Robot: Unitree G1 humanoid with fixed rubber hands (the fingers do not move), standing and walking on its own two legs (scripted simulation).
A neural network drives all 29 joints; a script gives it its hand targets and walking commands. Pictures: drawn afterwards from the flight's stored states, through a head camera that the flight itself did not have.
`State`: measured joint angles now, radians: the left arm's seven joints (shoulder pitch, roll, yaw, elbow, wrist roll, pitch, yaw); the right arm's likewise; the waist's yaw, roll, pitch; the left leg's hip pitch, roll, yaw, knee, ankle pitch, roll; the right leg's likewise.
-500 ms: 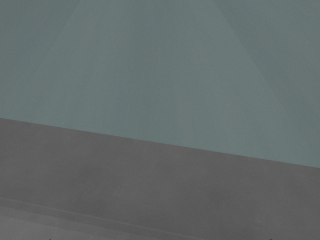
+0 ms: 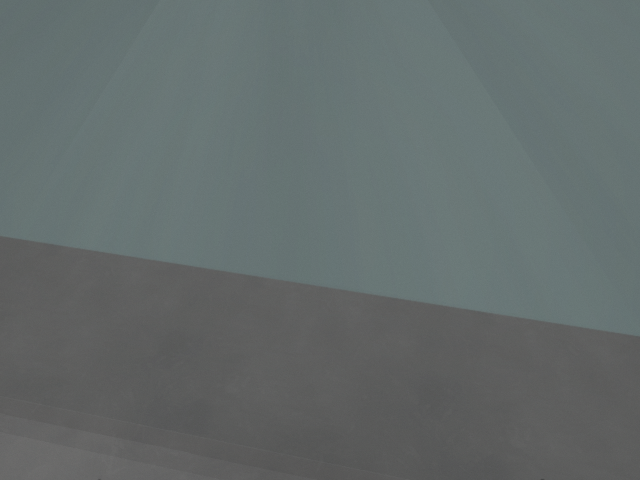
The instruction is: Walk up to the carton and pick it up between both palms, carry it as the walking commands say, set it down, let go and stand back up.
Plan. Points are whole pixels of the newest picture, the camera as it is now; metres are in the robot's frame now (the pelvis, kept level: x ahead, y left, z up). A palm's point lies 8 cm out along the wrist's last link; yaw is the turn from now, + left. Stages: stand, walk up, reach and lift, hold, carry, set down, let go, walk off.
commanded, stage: stand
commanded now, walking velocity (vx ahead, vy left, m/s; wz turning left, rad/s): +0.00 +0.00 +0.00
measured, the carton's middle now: out of the picture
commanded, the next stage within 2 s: walk up in 0.40 s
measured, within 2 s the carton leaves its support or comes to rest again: neither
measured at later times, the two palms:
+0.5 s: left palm out of the picture +0.10 +0.31 -0.10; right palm out of the picture +0.10 -0.31 -0.10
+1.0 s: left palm out of the picture +0.05 +0.46 -0.09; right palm (478, 451) +0.20 -0.20 -0.07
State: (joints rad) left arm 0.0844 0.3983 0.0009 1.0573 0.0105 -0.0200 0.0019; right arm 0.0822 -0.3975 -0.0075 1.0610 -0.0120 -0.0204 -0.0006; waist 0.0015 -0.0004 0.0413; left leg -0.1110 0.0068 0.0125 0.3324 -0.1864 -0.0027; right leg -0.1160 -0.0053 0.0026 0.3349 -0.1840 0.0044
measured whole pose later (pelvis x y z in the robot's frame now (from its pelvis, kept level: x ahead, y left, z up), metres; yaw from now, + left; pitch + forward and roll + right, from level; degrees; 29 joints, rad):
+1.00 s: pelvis -0.01 +0.08 -0.02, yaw +17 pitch +4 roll +0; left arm 0.07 0.52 0.07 0.85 0.02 -0.01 -0.01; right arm 0.17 -0.46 -0.04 0.70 -0.05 0.02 0.11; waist -0.06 -0.04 0.01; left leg -0.42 -0.02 0.00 0.52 -0.16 0.03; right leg -0.45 -0.10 -0.02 0.88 -0.46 0.00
